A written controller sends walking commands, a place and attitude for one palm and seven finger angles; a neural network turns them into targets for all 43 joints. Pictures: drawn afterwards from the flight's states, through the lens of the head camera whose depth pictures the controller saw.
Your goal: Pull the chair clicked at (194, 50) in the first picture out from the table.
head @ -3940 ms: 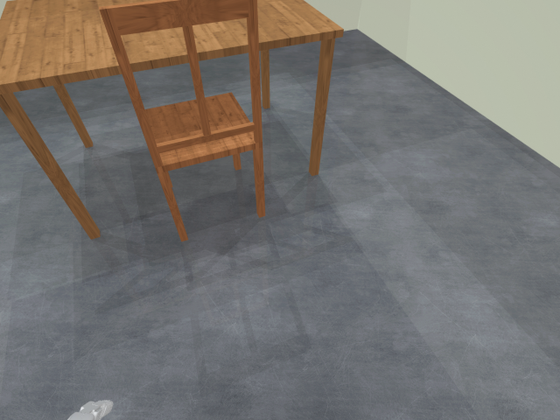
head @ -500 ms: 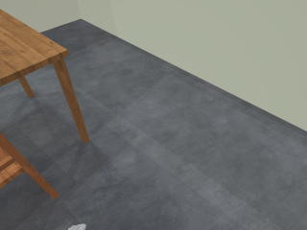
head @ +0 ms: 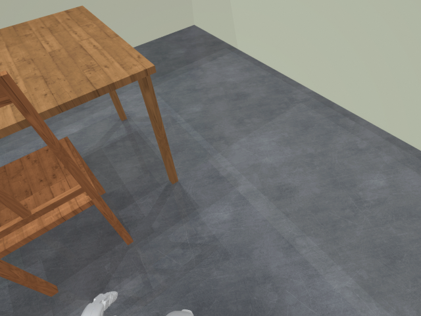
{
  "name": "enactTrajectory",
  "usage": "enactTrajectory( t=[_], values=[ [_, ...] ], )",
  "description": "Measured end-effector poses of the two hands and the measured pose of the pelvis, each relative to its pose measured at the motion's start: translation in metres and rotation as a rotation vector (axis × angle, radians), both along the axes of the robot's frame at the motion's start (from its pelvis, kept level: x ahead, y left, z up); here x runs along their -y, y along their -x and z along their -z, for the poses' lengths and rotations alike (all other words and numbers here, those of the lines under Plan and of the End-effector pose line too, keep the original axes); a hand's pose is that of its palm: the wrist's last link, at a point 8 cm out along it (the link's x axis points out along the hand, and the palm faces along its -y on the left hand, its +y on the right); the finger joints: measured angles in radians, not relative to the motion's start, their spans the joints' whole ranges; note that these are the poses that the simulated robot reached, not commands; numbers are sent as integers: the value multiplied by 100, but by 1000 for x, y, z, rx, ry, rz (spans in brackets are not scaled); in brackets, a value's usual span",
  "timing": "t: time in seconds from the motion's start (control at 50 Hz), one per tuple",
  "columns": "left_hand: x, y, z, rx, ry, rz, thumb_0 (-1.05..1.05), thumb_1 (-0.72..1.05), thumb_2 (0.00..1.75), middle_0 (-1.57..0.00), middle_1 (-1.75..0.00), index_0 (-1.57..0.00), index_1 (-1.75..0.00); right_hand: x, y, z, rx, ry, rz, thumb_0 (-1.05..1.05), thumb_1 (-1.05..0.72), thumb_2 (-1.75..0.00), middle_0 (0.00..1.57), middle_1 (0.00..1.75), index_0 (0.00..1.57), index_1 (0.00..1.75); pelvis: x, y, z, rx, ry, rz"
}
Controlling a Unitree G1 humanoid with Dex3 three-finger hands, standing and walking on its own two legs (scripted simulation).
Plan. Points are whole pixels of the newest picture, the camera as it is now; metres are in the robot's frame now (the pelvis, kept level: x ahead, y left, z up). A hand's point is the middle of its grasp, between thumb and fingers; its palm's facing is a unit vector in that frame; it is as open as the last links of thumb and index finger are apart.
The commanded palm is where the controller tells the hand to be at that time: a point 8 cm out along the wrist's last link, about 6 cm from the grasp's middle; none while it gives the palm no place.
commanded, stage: turn to face it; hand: left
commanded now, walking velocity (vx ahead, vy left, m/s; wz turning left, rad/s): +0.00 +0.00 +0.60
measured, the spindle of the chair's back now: out of the picture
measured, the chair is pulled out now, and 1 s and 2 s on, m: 0.00 0.00 0.00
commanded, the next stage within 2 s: take the last steps up to it in 0.98 s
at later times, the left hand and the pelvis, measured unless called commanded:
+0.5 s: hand out of the picture -0.10 +0.24 -0.18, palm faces +0.37 -0.88 -0.28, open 7.4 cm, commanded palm none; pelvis -0.03 +0.02 -0.01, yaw +19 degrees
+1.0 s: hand out of the picture -0.03 +0.20 -0.13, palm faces +0.51 -0.81 -0.29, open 7.4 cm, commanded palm none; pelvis -0.02 -0.03 +0.01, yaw +33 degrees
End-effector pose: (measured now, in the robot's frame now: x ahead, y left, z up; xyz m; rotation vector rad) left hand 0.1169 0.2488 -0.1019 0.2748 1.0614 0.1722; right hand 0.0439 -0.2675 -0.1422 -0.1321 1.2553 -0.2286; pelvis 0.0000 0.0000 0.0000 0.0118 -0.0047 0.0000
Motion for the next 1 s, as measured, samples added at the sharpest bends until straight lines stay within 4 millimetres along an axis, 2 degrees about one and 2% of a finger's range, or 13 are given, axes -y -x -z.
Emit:
enactTrajectory(
  t=[0.12, 0.24, 0.32, 0.44, 0.5, 0.58, 0.66, 0.74, 0.9, 1.0],
  values=[
    [18, 42, -9, -16, 11, -85, 1, 91, 90, -21, -30, -20, -30, 16, -27, -9, 20, -11, -96, 1, -91, -90, 20, 30, 20, 30, 15, 5, -10, 23, -31, -89],
    [21, 94, -1, -76, 37, -191, 1, 91, 90, -21, -30, -20, -30, 7, -54, -14, 9, -13, -211, 1, -91, -90, 20, 30, 20, 30, 19, 11, -12, 19, -43, -174],
    [13, 139, 9, -141, 53, -280, 1, 91, 90, -21, -30, -20, -30, -14, -81, -17, 24, -6, -306, 1, -91, -90, 20, 30, 20, 30, 13, 17, -10, 10, -35, -228],
    [-15, 211, 36, -235, 83, -426, 1, 91, 90, -21, -30, -20, -30, -66, -125, -23, 127, 25, -464, 1, -91, -90, 20, 30, 20, 30, -10, 27, 5, -3, 3, -312],
    [-28, 234, 42, -281, 84, -478, 1, 91, 90, -21, -30, -20, -30, -87, -132, -31, 170, 32, -510, 1, -91, -90, 20, 30, 20, 30, -17, 32, 6, 6, 3, -335],
    [-39, 236, 34, -246, 88, -519, 1, 91, 90, -20, -30, -19, -30, -100, -127, -40, 157, 42, -547, 0, -91, -90, 20, 30, 20, 30, -22, 36, -4, 12, 20, -383],
    [-43, 225, 24, -177, 82, -532, 1, 91, 90, -20, -30, -19, -30, -104, -118, -40, 123, 32, -567, 1, -91, -90, 20, 30, 20, 30, -22, 37, -10, 12, 23, -422],
    [-39, 208, 17, -124, 71, -534, 1, 91, 90, -20, -30, -19, -30, -99, -109, -33, 89, 14, -569, 1, -90, -90, 21, 30, 20, 30, -17, 36, -11, 9, 15, -456],
    [-10, 173, 6, -18, 19, -531, 1, 91, 90, -20, -30, -20, -30, -66, -96, 0, 4, -38, -560, 1, -90, -90, 21, 30, 20, 30, 12, 26, 0, 3, -17, -516],
    [20, 183, -5, -16, 21, -566, 1, 91, 90, -21, -30, -20, -30, -50, -94, 4, -56, -45, -578, 1, -91, -90, 20, 30, 20, 30, 25, 25, -7, 15, -26, -568]
  ],
)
